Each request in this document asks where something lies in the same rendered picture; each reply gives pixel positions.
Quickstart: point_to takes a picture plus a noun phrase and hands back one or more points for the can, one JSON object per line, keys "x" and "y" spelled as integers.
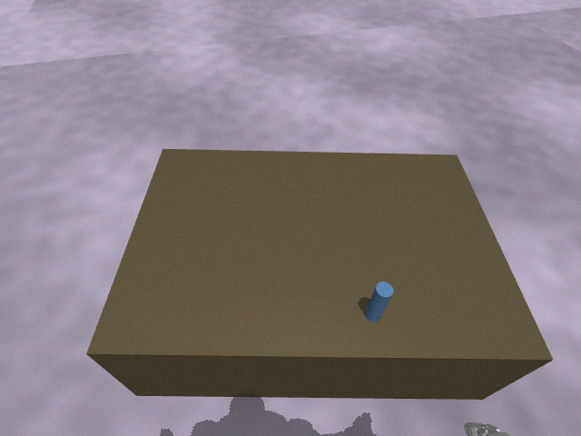
{"x": 378, "y": 302}

